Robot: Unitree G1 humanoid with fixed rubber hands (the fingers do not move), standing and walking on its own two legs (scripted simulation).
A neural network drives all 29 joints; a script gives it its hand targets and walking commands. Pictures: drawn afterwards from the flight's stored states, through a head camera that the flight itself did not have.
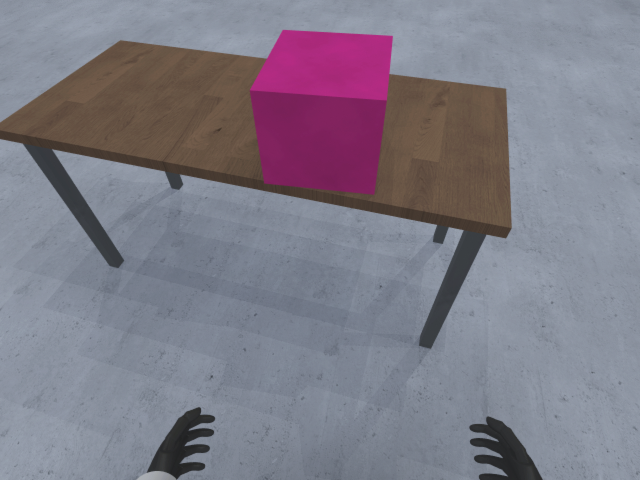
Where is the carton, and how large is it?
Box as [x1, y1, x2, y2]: [250, 30, 392, 194]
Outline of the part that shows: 283,30 250,89 264,183 373,194 386,102 392,36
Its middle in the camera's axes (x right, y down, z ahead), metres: +0.02 -0.29 +0.86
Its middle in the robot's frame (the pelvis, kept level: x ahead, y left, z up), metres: +0.84 +0.03 +0.00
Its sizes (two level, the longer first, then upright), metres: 0.274 0.249 0.224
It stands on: a table, 0.64 m high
